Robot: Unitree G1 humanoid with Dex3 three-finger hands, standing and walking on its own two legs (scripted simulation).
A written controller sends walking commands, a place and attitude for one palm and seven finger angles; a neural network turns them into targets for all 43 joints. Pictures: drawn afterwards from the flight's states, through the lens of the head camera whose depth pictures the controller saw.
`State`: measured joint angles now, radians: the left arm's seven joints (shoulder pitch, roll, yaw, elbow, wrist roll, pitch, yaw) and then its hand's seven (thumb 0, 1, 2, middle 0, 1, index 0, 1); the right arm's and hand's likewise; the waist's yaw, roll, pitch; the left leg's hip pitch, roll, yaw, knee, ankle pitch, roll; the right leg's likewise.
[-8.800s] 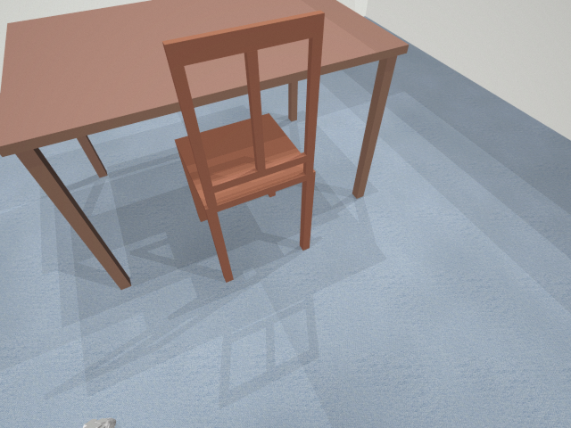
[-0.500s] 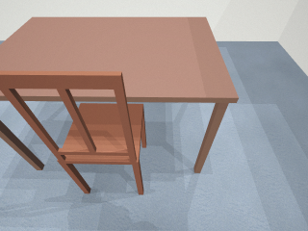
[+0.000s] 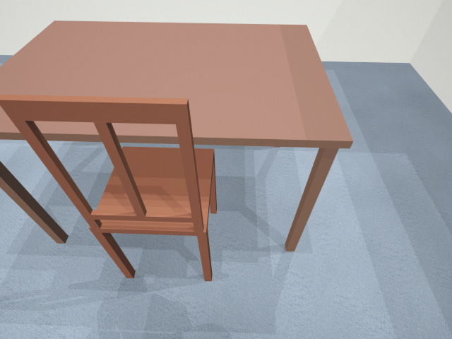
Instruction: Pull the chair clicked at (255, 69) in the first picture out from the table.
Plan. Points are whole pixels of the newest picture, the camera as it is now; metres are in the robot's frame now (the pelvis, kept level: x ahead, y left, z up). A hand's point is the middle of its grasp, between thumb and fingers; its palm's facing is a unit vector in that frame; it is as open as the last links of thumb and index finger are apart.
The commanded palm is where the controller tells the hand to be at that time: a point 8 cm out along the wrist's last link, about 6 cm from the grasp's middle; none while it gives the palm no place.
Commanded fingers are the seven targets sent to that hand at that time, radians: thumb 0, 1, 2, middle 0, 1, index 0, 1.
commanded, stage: look again from close up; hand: left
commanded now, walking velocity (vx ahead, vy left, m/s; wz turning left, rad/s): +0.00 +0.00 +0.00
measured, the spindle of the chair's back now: (125, 175) +0.49 +0.29 -0.06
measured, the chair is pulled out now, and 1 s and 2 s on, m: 0.00 0.00 0.00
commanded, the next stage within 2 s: none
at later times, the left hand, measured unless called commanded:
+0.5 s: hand out of the picture -0.02 +0.21 -0.18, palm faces +0.03 -0.98 -0.19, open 7.4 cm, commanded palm none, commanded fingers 0.00 0.90 0.90 -0.20 -0.30 -0.20 -0.30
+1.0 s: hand out of the picture -0.03 +0.19 -0.18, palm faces +0.03 -0.99 -0.15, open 7.4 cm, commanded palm none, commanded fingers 0.00 0.90 0.90 -0.20 -0.30 -0.20 -0.30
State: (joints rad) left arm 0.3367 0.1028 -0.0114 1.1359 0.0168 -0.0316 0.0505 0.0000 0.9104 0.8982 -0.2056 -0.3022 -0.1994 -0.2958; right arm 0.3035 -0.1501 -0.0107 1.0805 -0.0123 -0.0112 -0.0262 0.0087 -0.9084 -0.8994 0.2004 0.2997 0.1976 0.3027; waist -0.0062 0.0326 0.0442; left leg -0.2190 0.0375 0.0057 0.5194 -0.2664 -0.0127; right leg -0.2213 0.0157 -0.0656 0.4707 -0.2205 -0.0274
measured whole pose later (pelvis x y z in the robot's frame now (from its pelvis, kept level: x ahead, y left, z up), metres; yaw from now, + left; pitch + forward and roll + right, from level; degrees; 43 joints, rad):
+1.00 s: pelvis -0.01 +0.04 +0.00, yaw +0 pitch -2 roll +0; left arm 0.34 0.13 -0.01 1.10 0.02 -0.01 0.04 0.00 0.91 0.90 -0.20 -0.30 -0.20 -0.30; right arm 0.30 -0.13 0.01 1.12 -0.01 -0.02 -0.02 0.01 -0.92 -0.90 0.20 0.30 0.20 0.30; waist 0.01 -0.02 0.02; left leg -0.20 -0.03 0.04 0.47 -0.24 0.04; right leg -0.22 -0.05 -0.03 0.45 -0.20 0.03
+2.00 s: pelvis +0.01 +0.03 +0.00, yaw +0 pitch -1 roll +0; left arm 0.34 0.12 -0.01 1.10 0.02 -0.01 0.04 0.00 0.91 0.90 -0.20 -0.30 -0.20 -0.30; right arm 0.30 -0.11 0.01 1.14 -0.01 -0.02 -0.03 0.01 -0.92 -0.90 0.20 0.30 0.20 0.30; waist 0.01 -0.03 0.02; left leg -0.18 -0.02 0.03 0.45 -0.25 0.03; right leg -0.20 -0.04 -0.04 0.43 -0.21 0.02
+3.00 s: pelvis +0.02 +0.03 +0.00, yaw +0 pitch -1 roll +0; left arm 0.35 0.11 0.00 1.11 0.02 -0.02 0.04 0.00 0.91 0.90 -0.20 -0.30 -0.20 -0.30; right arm 0.31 -0.10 0.01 1.15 -0.01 -0.03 -0.03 0.01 -0.91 -0.90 0.20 0.30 0.20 0.30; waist 0.01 -0.02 0.02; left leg -0.16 -0.02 0.03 0.44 -0.26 0.03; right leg -0.19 -0.04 -0.04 0.43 -0.23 0.02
